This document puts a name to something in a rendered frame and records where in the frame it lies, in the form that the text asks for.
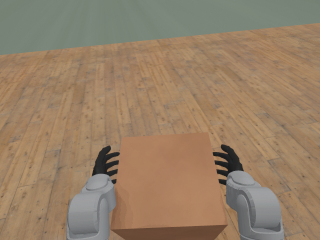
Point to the robot right hand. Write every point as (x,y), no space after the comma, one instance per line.
(232,164)

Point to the robot left hand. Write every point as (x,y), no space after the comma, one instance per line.
(101,166)

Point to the robot right forearm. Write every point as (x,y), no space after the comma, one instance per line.
(258,209)

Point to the robot left forearm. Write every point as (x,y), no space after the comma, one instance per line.
(88,212)

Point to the carton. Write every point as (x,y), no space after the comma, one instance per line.
(167,188)

